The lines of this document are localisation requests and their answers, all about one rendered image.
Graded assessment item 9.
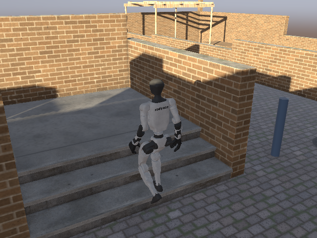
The right robot upper arm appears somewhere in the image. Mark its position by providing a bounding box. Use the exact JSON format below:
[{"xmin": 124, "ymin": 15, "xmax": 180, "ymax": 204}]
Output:
[{"xmin": 166, "ymin": 98, "xmax": 181, "ymax": 124}]

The left robot upper arm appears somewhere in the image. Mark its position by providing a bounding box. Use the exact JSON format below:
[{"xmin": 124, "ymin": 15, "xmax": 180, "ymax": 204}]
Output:
[{"xmin": 139, "ymin": 102, "xmax": 150, "ymax": 131}]

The right robot forearm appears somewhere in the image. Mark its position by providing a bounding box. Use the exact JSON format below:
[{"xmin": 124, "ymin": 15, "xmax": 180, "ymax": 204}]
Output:
[{"xmin": 174, "ymin": 122, "xmax": 181, "ymax": 139}]

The right robot thigh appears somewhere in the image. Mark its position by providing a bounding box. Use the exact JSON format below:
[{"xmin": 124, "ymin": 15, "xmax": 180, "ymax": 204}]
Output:
[{"xmin": 151, "ymin": 134, "xmax": 173, "ymax": 161}]

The robot left hand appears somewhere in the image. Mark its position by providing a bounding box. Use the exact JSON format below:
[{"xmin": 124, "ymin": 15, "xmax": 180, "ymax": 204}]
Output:
[{"xmin": 129, "ymin": 141, "xmax": 140, "ymax": 154}]

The left robot forearm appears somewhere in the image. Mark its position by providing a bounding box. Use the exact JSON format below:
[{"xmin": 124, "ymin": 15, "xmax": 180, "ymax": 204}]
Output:
[{"xmin": 132, "ymin": 125, "xmax": 145, "ymax": 145}]

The robot right hand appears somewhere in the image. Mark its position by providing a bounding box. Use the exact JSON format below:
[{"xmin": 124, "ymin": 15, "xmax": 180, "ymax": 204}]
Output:
[{"xmin": 170, "ymin": 138, "xmax": 182, "ymax": 152}]

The left robot shin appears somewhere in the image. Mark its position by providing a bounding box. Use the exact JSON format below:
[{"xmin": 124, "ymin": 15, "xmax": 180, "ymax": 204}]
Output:
[{"xmin": 138, "ymin": 166, "xmax": 157, "ymax": 196}]

